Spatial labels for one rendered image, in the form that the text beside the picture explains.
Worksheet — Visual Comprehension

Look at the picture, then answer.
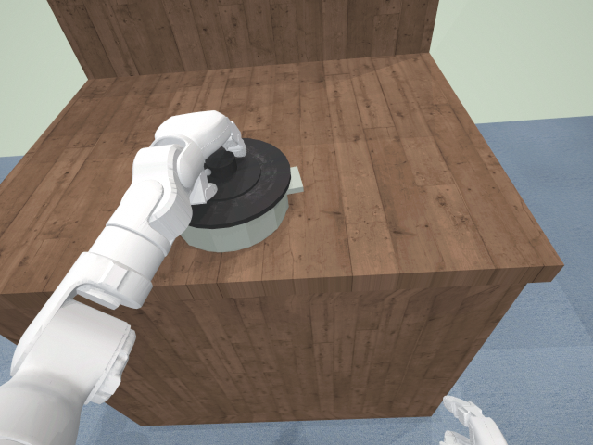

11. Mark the table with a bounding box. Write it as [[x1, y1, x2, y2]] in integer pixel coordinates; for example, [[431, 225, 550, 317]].
[[0, 0, 564, 426]]

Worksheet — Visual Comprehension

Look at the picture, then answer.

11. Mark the left robot upper arm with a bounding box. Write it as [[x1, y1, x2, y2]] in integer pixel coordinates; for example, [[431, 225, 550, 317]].
[[0, 298, 136, 445]]

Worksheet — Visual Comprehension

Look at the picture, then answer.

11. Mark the lid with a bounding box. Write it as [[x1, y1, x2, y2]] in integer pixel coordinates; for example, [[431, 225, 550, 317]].
[[189, 138, 291, 229]]

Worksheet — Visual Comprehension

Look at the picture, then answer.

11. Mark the pot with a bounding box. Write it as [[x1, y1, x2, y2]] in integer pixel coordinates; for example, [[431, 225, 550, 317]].
[[180, 166, 304, 252]]

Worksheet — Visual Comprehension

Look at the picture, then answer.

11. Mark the knob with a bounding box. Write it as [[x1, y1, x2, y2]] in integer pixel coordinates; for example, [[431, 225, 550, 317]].
[[205, 150, 237, 179]]

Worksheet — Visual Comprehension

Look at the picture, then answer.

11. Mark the left robot hand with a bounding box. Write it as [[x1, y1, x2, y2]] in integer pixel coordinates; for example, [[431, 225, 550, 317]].
[[155, 110, 246, 205]]

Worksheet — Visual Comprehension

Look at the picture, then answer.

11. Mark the left robot forearm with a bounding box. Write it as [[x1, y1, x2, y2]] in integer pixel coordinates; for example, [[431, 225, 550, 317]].
[[10, 133, 204, 376]]

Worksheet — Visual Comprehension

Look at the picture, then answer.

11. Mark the right robot hand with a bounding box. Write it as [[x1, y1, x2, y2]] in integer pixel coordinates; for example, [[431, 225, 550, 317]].
[[439, 396, 508, 445]]

